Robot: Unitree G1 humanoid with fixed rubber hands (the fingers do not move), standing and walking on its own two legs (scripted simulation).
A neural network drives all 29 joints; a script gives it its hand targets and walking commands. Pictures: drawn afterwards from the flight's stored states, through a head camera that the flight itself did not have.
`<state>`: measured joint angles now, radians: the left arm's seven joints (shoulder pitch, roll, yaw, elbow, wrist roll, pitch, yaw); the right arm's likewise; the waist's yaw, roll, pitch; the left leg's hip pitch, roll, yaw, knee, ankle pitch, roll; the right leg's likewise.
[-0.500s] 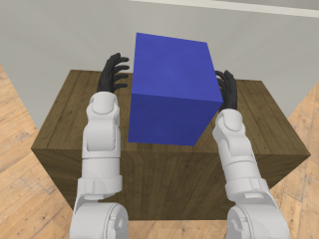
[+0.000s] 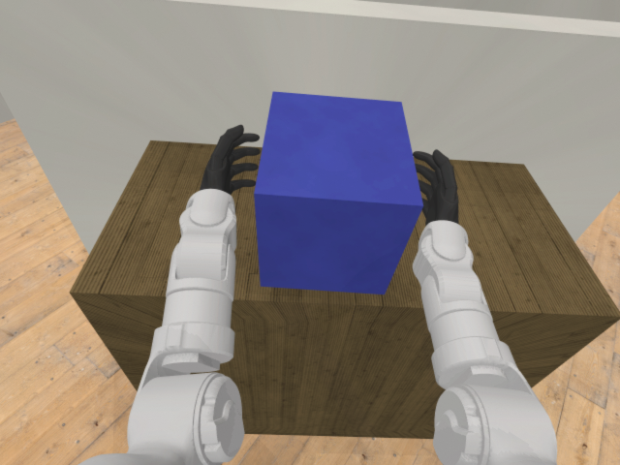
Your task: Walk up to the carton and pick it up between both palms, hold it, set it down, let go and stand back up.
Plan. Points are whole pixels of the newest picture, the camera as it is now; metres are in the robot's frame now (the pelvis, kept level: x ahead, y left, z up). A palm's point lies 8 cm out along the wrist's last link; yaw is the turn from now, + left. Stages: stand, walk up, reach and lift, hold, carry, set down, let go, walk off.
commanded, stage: set down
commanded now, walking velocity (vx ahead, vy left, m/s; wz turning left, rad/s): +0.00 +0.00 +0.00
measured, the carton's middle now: (330, 195) +0.47 -0.05 +0.11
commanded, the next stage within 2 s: none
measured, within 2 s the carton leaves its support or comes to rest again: neither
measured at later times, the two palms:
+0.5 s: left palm (223, 185) +0.43 +0.10 +0.16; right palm (436, 210) +0.39 -0.18 +0.15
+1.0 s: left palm (226, 185) +0.45 +0.10 +0.14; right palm (431, 205) +0.41 -0.18 +0.14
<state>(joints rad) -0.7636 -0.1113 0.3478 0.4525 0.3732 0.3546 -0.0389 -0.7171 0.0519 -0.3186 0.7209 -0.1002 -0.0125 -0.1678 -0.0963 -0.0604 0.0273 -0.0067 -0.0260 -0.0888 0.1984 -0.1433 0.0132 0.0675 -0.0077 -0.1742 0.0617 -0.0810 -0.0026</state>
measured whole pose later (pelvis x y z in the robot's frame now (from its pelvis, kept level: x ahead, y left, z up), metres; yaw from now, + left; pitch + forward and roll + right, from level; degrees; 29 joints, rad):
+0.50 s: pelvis +0.00 +0.01 +0.00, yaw -1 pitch +1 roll -1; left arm -0.87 -0.09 0.45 0.70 0.38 0.25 -0.03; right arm -0.81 0.07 -0.47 0.80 -0.26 0.00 -0.11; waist -0.09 -0.02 -0.03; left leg -0.08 -0.03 -0.08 0.19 -0.13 0.02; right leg -0.01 -0.01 -0.16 0.06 -0.07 0.00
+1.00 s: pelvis +0.01 +0.01 +0.00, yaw -1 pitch +6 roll -1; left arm -0.96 -0.04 0.51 0.88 0.37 0.16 -0.02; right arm -0.87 0.11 -0.59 0.78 -0.39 0.04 -0.08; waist -0.10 0.00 -0.06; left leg -0.16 -0.03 -0.08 0.18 -0.12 0.02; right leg -0.10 -0.02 -0.16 0.06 -0.06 0.00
